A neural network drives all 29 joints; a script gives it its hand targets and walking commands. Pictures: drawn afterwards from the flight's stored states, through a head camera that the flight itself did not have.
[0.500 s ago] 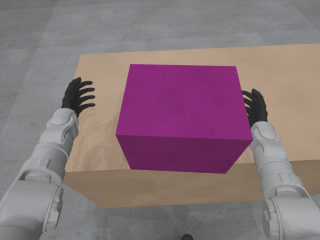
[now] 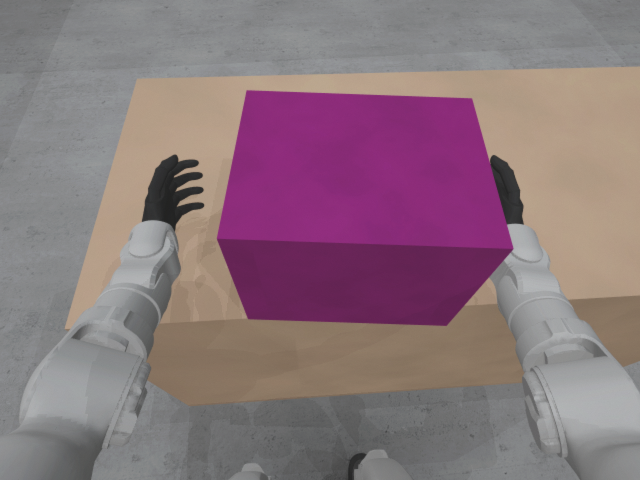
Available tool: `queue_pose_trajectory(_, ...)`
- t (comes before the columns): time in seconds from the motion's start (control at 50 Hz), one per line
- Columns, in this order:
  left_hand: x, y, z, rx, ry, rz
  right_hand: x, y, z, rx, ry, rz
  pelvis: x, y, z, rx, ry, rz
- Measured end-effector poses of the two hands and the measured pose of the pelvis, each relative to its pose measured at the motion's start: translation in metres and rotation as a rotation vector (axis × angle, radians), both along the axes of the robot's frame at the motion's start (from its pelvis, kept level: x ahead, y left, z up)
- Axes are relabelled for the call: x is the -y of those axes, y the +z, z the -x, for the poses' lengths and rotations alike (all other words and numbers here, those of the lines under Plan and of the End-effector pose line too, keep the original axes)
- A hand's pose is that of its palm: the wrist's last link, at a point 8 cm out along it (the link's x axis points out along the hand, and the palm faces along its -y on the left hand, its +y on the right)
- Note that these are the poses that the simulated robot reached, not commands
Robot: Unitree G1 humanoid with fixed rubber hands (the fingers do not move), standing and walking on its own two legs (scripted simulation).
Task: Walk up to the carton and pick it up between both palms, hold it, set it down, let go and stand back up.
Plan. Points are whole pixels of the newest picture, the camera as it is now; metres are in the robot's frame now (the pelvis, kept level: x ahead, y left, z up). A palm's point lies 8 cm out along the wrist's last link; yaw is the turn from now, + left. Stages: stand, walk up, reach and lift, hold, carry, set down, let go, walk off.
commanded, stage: reach and lift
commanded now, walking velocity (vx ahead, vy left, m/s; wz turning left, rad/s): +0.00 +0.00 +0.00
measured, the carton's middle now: (353, 215) +0.44 -0.05 +0.03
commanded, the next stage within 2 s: none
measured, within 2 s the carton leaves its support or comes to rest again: leaves its support in 1.74 s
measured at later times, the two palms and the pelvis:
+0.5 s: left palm (208, 216) +0.44 +0.14 +0.04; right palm (496, 227) +0.41 -0.24 +0.04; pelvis -0.01 -0.01 -0.01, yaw +0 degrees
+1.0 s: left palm (205, 213) +0.44 +0.14 +0.04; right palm (494, 228) +0.41 -0.23 +0.04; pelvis -0.01 -0.01 -0.01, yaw +1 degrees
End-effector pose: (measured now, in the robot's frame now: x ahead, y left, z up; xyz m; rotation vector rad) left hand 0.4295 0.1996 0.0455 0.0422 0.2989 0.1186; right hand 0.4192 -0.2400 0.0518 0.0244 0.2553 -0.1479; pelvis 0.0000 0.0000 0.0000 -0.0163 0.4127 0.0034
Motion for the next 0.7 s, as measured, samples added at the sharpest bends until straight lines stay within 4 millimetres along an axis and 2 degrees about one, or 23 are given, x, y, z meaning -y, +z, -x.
queue_pose_trajectory(0.1, -0.002, 0.015, -0.002, 0.006, -0.006, -0.034, 0.0, -0.001, 0.001, -0.025, -0.006, -0.012, 0.003, -0.001, 0.003, 0.013, 0.009, -0.003)
queue_pose_trajectory(0.16, 0.003, 0.018, -0.003, -0.003, -0.018, -0.039, -0.001, -0.002, 0.003, -0.032, -0.024, -0.025, 0.004, -0.001, 0.005, 0.022, 0.016, -0.01)
queue_pose_trajectory(0.38, 0.057, 0.001, -0.008, 0.002, -0.071, 0.029, -0.003, -0.005, 0.007, 0.007, -0.037, -0.022, 0.009, -0.007, 0.01, 0.008, 0.007, -0.028)
queue_pose_trajectory(0.56, 0.054, -0.008, -0.006, -0.026, -0.03, 0.019, -0.004, -0.012, 0.004, -0.004, -0.042, -0.021, 0.013, -0.008, 0.008, -0.009, -0.007, -0.038)
queue_pose_trajectory(0.7, 0.054, -0.003, -0.006, 0.01, -0.033, 0.025, -0.004, -0.012, 0.004, 0.0, -0.045, -0.018, 0.014, -0.007, 0.006, -0.009, 0.0, -0.036)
